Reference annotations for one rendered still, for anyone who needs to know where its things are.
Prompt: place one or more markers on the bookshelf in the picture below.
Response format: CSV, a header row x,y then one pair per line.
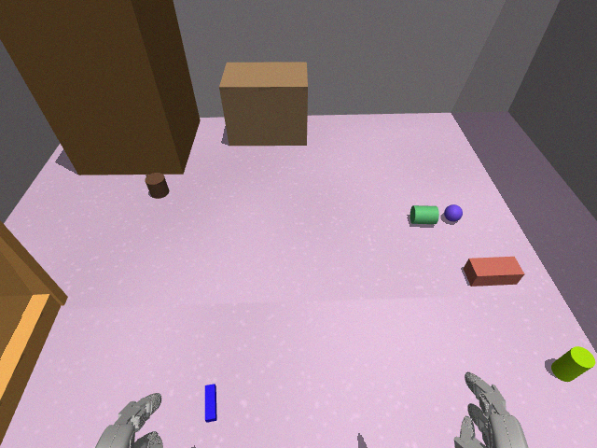
x,y
29,303

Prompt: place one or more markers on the left robot hand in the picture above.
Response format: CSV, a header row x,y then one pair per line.
x,y
130,420

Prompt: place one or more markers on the right robot hand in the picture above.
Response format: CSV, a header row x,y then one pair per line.
x,y
499,428

